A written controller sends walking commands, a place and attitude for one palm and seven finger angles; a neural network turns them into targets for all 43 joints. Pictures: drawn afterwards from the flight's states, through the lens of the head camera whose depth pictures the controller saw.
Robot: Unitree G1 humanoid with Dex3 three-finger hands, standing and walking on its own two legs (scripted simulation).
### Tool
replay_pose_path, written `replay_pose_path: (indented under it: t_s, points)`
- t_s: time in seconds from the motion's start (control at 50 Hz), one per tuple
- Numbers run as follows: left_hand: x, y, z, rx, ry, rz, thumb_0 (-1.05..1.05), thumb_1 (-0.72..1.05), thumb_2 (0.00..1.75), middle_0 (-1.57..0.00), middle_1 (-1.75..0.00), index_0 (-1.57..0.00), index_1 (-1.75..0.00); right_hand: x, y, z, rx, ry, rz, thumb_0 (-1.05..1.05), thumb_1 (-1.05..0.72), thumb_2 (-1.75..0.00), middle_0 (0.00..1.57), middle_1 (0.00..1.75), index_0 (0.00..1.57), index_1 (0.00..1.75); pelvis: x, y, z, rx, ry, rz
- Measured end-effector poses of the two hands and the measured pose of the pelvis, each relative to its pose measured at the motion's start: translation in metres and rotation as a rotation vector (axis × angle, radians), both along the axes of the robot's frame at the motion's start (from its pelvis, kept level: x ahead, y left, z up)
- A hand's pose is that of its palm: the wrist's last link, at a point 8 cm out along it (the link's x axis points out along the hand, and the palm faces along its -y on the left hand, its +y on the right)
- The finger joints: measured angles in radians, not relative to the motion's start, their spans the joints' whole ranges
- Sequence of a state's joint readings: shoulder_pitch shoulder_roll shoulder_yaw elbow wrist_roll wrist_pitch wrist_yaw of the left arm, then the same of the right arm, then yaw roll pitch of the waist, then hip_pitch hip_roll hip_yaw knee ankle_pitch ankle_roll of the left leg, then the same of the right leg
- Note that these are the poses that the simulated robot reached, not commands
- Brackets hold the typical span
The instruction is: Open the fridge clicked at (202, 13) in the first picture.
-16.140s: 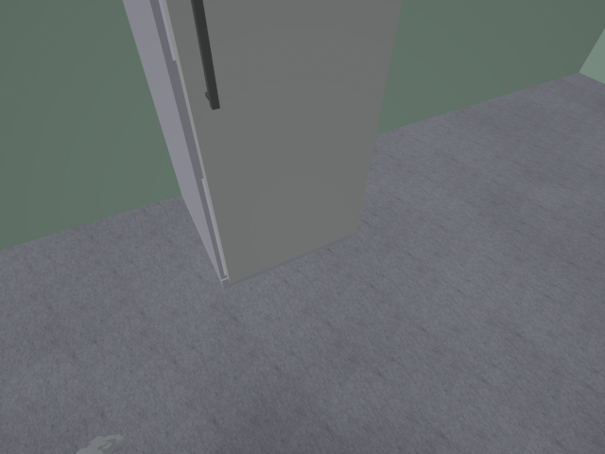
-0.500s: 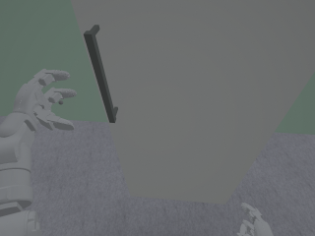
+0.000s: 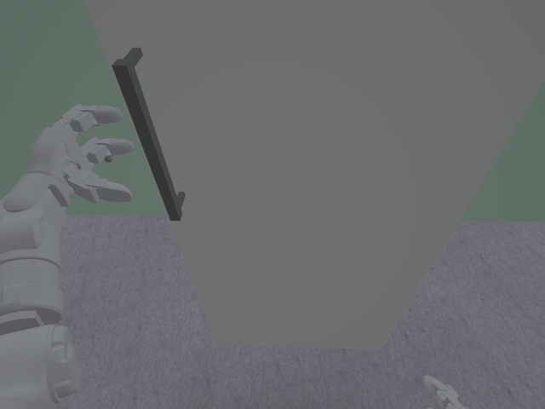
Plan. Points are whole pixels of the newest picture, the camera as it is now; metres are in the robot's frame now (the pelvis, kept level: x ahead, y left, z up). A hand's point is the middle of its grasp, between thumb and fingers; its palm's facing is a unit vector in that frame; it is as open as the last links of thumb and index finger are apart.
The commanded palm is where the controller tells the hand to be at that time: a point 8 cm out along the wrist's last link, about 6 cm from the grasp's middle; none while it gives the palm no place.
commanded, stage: move the hooked fingers beside the handle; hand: left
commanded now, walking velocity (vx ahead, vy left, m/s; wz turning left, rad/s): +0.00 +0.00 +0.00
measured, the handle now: (158, 147) +0.44 +0.18 +0.18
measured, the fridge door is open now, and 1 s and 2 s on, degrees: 0 0 0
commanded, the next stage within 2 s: feel for the door with the fingertips in 0.92 s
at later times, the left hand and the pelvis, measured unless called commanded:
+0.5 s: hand (108, 169) +0.39 +0.24 +0.18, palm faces +0.05 -1.00 -0.02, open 14.0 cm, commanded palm +0.36 +0.29 +0.20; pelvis +0.00 -0.01 +0.00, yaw +1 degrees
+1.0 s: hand (104, 165) +0.39 +0.25 +0.18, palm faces +0.04 -1.00 -0.03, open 14.0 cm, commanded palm +0.36 +0.29 +0.19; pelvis +0.00 +0.00 +0.00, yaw +0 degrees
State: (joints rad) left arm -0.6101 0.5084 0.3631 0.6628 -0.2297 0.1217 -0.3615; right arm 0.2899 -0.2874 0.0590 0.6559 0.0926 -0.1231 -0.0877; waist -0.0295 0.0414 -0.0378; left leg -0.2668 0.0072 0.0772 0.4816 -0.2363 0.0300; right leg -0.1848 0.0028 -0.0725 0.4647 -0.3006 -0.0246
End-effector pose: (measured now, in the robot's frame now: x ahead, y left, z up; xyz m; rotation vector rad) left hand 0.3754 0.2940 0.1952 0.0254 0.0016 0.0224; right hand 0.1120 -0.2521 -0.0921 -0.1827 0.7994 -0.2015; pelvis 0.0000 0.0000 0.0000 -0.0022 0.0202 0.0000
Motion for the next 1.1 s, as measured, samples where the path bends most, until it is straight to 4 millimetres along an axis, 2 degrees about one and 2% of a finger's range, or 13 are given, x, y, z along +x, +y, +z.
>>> replay_pose_path:
  t_s: [0.1, 0.22, 0.3, 0.44, 0.62, 0.72, 0.84, 0.94, 1.1]
  points:
    - [-0.007, -0.002, -0.013, 0.019, 0.022, 0.003, -0.01, -0.5, 0.3, -0.3, -1.2, -0.3, -1.2, -0.002, -0.004, -0.002, 0.005, 0.013, -0.01, 0.01, -0.91, -0.9, 0.21, 0.3, 0.2, 0.3, 0.001, 0.0, 0.0, 0.002, 0.003, -0.008]
    - [-0.019, -0.004, -0.001, 0.009, -0.074, 0.014, -0.02, -0.5, 0.3, -0.3, -1.2, -0.3, -1.2, 0.006, -0.003, 0.001, -0.004, 0.003, 0.014, 0.01, -0.91, -0.9, 0.21, 0.3, 0.2, 0.3, 0.002, -0.004, 0.0, 0.002, -0.015, 0.001]
    - [-0.018, -0.003, 0.003, 0.014, -0.037, 0.019, -0.02, -0.51, 0.3, -0.3, -1.2, -0.3, -1.21, 0.015, -0.002, 0.004, 0.0, -0.025, 0.026, 0.01, -0.91, -0.9, 0.21, 0.3, 0.2, 0.3, -0.001, -0.006, 0.0, 0.001, -0.018, 0.009]
    - [-0.016, -0.003, -0.012, -0.003, 0.036, 0.018, -0.01, -0.51, 0.3, -0.3, -1.2, -0.3, -1.2, 0.022, -0.003, 0.006, 0.002, -0.045, 0.029, 0.01, -0.91, -0.9, 0.21, 0.3, 0.2, 0.3, -0.004, -0.008, 0.0, 0.001, -0.007, 0.011]
    - [-0.004, 0.005, 0.0, 0.002, -0.021, 0.026, -0.02, -0.51, 0.3, -0.3, -1.2, -0.3, -1.2, 0.005, -0.009, 0.003, -0.02, -0.001, 0.012, 0.01, -0.91, -0.9, 0.21, 0.3, 0.2, 0.3, -0.004, -0.009, -0.001, -0.002, -0.002, 0.009]
    - [0.002, 0.006, -0.006, 0.003, 0.025, 0.0, -0.01, -0.5, 0.3, -0.3, -1.2, -0.3, -1.2, -0.009, -0.012, -0.002, -0.019, 0.041, -0.017, 0.01, -0.91, -0.9, 0.21, 0.3, 0.2, 0.3, -0.002, -0.005, -0.001, -0.002, 0.011, 0.004]
    - [-0.001, -0.001, -0.012, 0.0, -0.013, -0.016, -0.01, -0.5, 0.3, -0.3, -1.2, -0.3, -1.2, -0.017, -0.01, -0.004, -0.017, 0.063, -0.031, 0.01, -0.91, -0.9, 0.21, 0.3, 0.2, 0.3, 0.001, -0.001, 0.0, -0.001, 0.009, -0.006]
    - [-0.003, 0.004, -0.011, -0.004, -0.024, 0.01, -0.02, -0.5, 0.3, -0.3, -1.2, -0.3, -1.2, -0.012, -0.005, -0.001, -0.012, 0.045, -0.026, 0.01, -0.91, -0.9, 0.21, 0.3, 0.2, 0.3, 0.002, 0.0, 0.0, -0.002, 0.003, -0.009]
    - [-0.009, 0.004, -0.006, 0.008, -0.018, 0.0, -0.02, -0.5, 0.3, -0.3, -1.2, -0.3, -1.2, 0.008, 0.005, 0.003, -0.003, -0.001, 0.01, 0.01, -0.91, -0.9, 0.21, 0.3, 0.2, 0.3, 0.001, 0.003, 0.0, -0.005, -0.001, 0.001]
